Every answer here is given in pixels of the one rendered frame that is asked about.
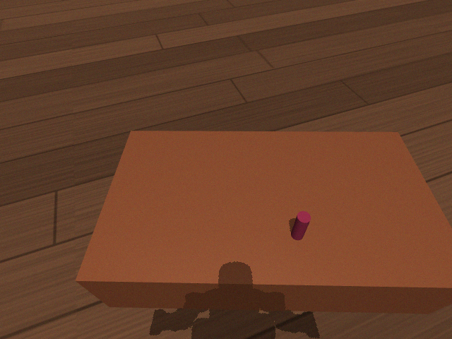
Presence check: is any can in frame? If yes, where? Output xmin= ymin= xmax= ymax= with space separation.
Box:
xmin=291 ymin=211 xmax=311 ymax=240

